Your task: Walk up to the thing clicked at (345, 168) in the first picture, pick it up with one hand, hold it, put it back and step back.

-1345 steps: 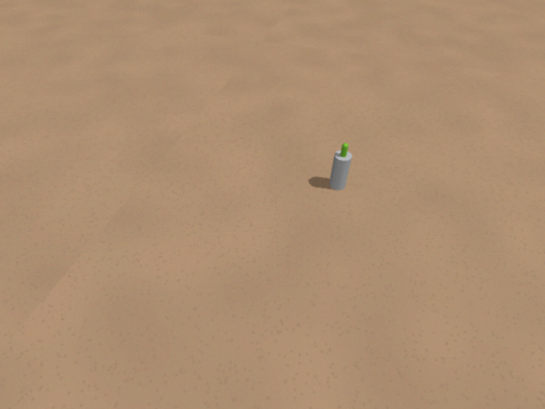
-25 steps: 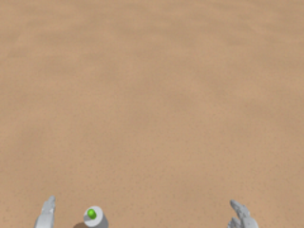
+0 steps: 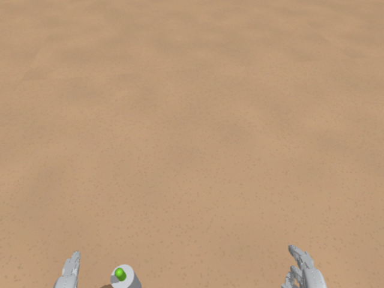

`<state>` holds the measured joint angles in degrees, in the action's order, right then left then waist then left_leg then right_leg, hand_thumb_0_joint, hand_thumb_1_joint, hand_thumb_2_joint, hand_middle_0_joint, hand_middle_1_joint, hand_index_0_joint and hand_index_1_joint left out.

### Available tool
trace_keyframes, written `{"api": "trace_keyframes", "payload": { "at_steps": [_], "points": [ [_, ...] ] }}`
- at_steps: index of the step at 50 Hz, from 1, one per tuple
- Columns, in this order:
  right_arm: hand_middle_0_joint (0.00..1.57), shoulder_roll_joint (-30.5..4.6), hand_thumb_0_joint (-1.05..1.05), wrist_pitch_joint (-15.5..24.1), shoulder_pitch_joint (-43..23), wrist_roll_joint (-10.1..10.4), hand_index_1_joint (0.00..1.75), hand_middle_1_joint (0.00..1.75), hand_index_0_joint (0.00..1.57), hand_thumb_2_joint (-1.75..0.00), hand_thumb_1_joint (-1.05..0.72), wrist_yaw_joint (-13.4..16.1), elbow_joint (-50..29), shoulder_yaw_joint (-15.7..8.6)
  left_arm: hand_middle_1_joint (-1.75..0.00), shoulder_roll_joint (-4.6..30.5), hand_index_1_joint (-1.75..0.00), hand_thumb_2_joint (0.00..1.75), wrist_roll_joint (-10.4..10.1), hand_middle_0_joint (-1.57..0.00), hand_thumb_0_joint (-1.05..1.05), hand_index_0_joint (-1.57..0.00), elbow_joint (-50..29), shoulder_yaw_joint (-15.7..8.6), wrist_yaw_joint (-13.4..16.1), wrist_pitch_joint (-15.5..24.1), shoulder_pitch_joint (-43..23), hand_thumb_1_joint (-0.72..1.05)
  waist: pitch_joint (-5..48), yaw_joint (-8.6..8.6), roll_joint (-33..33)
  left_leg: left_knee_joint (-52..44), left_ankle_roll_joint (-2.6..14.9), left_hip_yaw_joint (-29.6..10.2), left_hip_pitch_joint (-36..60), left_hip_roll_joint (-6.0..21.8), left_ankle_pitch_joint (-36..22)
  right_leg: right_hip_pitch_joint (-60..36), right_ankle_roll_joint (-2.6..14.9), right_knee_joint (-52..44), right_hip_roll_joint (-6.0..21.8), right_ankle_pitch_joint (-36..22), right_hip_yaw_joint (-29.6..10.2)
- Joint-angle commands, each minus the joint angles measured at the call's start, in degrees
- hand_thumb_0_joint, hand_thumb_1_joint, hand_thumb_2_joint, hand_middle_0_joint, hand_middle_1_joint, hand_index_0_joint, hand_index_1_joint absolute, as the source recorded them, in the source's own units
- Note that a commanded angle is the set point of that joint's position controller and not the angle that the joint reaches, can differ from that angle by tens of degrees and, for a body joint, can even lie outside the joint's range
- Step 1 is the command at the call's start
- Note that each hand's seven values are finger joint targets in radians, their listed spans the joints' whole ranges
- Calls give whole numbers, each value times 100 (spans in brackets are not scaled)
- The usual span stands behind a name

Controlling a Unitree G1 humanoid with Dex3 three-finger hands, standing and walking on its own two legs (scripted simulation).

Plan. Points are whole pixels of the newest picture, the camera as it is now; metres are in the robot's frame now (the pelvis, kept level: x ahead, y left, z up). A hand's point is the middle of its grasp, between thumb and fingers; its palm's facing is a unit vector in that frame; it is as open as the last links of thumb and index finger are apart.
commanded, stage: home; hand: left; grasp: from the side
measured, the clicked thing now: (125, 281) +0.32 +0.25 -0.58
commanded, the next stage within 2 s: stand in 1.42 s
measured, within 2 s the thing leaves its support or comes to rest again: neither
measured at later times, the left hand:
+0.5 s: hand out of the picture +0.17 +0.17 -0.05, palm faces +0.09 -0.96 -0.28, open 17.6 cm
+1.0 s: hand out of the picture +0.17 +0.18 -0.05, palm faces +0.09 -0.96 -0.28, open 17.6 cm
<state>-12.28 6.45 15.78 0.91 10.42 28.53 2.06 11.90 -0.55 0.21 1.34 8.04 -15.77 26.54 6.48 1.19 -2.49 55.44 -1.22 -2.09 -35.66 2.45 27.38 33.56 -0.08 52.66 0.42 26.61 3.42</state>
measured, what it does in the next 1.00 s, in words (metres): stands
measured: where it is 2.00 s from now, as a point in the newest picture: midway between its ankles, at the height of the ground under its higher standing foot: outside the picture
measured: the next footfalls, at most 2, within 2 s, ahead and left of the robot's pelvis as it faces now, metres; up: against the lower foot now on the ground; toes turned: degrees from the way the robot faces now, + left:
none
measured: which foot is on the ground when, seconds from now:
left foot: down 0.00-1.00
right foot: down 0.00-1.00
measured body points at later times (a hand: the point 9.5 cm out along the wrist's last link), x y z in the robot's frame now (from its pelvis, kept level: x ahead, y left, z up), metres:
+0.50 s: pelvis +0.00 +0.00 +0.00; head +0.02 -0.01 +0.45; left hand +0.16 +0.22 -0.03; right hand +0.16 -0.25 -0.07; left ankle +0.01 +0.13 -0.69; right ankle +0.00 -0.12 -0.69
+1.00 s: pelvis +0.00 +0.00 +0.00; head +0.02 +0.00 +0.45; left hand +0.16 +0.23 -0.03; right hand +0.16 -0.24 -0.07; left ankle +0.01 +0.13 -0.69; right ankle +0.00 -0.12 -0.69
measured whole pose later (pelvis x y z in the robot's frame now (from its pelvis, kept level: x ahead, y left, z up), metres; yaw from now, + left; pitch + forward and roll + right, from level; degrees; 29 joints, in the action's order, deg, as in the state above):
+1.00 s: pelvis +0.00 +0.00 +0.00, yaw +0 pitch +7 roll -2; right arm -11.8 7.3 16.2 0.8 10.4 29.7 2.0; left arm 11.5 -0.5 0.5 0.9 7.2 -15.2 26.4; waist 6.2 1.1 -2.2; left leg 54.6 -1.2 -1.9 -34.8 2.5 27.2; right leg 32.9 -0.1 52.0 0.3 26.5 3.2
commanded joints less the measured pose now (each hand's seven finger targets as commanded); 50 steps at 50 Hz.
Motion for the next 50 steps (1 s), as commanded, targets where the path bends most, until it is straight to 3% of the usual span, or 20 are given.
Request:
{"api": "trace_keyframes", "payload": {
  "at_steps": [1,3,7,9,12,16,19,24,27,31,32,35,37,38,41,44,48,50],
  "points": [
    [20,-590,0,299,-354,-21,30,30,20,-90,-90,73,-845,-288,-5,755,-5,3,47,-4,0,-4,-1209,-489,83,327,-269,-60,507,-29,21,-896,131,169,416,-214,-1157,-309,27,-960,-143,-1097,11],
    [20,-582,0,301,-379,-20,30,30,20,-90,-90,59,-868,-271,-5,443,-5,3,24,-4,0,-4,-692,-289,34,283,62,-60,293,51,257,-869,158,189,359,-212,-1191,-276,3,-990,-140,-1185,-3],
    [20,-622,0,285,-365,-7,30,30,20,-90,-90,58,-898,-317,-5,809,-5,4,22,-5,0,-5,-1303,-541,43,351,-276,-57,553,-32,85,-816,170,251,474,-242,-1310,-402,-19,-1020,-86,-1366,-71],
    [20,-587,0,302,-348,-9,30,30,20,-90,-90,45,-837,-286,-5,525,-5,4,9,-5,0,-5,-972,-334,10,327,-96,-58,490,45,209,-813,177,238,495,-228,-1311,-360,-25,-995,-98,-1393,-81],
    [20,-578,0,295,-372,-14,30,30,20,-90,-90,58,-866,-295,-5,491,-5,4,19,-5,0,-5,-797,-355,7,314,30,-58,548,20,258,-795,190,224,458,-233,-1328,-392,-24,-1017,-98,-1414,-68],
    [20,-603,0,306,-357,-6,30,30,20,-90,-90,61,-829,-310,-5,693,-5,4,17,-5,0,-5,-1244,-438,21,357,-319,-57,565,11,84,-853,179,236,520,-229,-1219,-341,-3,-1027,-89,-1264,-81],
    [20,-581,0,328,-386,-25,30,30,20,-90,-90,60,-837,-304,-5,395,-5,4,24,-5,0,-5,-666,-290,0,312,66,-59,396,52,298,-861,186,204,398,-221,-1159,-324,-4,-1013,-124,-1181,-26],
    [20,-621,0,336,-333,-14,30,30,20,-90,-90,72,-803,-326,-5,707,-5,3,31,-4,0,-4,-1271,-448,26,366,-334,-59,548,22,9,-892,158,212,591,-210,-1307,-347,17,-974,-115,-1299,-37],
    [20,-583,0,363,-389,-20,30,30,20,-90,-90,61,-823,-297,-5,405,-5,2,21,-4,0,-4,-768,-298,6,317,-54,-61,315,47,187,-951,166,182,429,-203,-1057,-252,24,-1001,-146,-1020,8],
    [20,-604,0,358,-377,-8,30,30,20,-90,-90,46,-826,-302,-5,559,-5,3,28,-5,0,-5,-978,-387,4,340,-149,-59,383,-14,124,-993,148,164,463,-198,-1086,-303,37,-959,-154,-1006,25],
    [20,-617,0,361,-377,-6,30,30,20,-90,-90,52,-831,-320,-5,750,-5,3,14,-4,0,-4,-1292,-537,25,373,-333,-60,461,-57,29,-959,149,184,459,-208,-1115,-311,39,-992,-134,-1039,1],
    [20,-579,0,379,-385,-19,30,30,20,-90,-90,41,-842,-296,-5,437,-5,3,20,-4,0,-4,-895,-319,0,335,-62,-60,352,12,127,-989,150,158,426,-197,-1054,-274,42,-942,-164,-983,26],
    [20,-591,0,371,-370,-25,30,30,20,-90,-90,50,-846,-310,-5,509,-5,3,31,-5,0,-5,-1016,-349,2,354,-220,-59,503,4,24,-981,138,154,464,-198,-1121,-296,47,-928,-163,-1043,32],
    [20,-617,0,367,-342,-14,30,30,20,-90,-90,52,-822,-323,-5,688,-5,3,31,-4,0,-4,-1248,-479,16,374,-345,-60,456,-18,7,-972,140,172,495,-195,-1152,-287,44,-943,-150,-1071,15],
    [20,-579,0,391,-319,-26,30,30,20,-90,-90,63,-804,-294,-5,429,-5,3,32,-4,0,-4,-805,-310,-9,325,-57,-60,484,64,246,-876,166,190,506,-205,-1306,-327,-1,-937,-144,-1289,-4],
    [20,-614,0,386,-303,-24,30,30,20,-90,-90,87,-789,-326,-5,678,-5,3,45,-4,0,-4,-1292,-444,12,365,-385,-60,634,20,53,-873,153,195,642,-195,-1458,-352,19,-925,-135,-1410,-15],
    [20,-564,0,391,-343,-33,30,30,20,-90,-90,79,-805,-292,-5,442,-5,3,33,-4,0,-4,-857,-357,0,307,-32,-60,485,8,244,-842,177,203,481,-210,-1404,-401,1,-961,-115,-1415,-12],
    [20,-599,0,378,-370,-32,30,30,20,-90,-90,71,-817,-303,-5,564,-5,3,31,-4,0,-4,-1014,-397,-2,308,-187,-60,510,-1,89,-896,167,197,490,-215,-1319,-389,12,-976,-121,-1291,-2]
  ]
}}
